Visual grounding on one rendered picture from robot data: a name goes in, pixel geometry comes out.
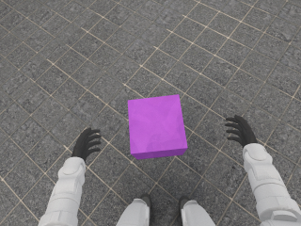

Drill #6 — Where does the carton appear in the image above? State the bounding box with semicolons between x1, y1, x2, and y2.
127;94;188;160

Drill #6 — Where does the robot left thigh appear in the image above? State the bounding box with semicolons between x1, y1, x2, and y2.
116;202;150;226

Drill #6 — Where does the left robot forearm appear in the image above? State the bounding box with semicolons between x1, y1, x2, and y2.
38;156;86;226

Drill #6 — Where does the right robot forearm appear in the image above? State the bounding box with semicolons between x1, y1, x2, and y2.
243;143;301;222

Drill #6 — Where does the left robot shin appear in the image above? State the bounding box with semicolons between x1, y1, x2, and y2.
132;199;147;205

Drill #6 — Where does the right robot hand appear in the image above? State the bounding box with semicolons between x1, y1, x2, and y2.
225;115;258;148

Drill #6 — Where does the left robot hand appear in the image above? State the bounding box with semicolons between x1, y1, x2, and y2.
71;127;102;163

